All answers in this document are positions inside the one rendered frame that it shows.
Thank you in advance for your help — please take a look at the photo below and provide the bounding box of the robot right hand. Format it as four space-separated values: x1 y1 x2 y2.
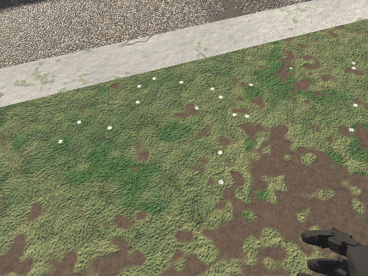
297 228 368 276

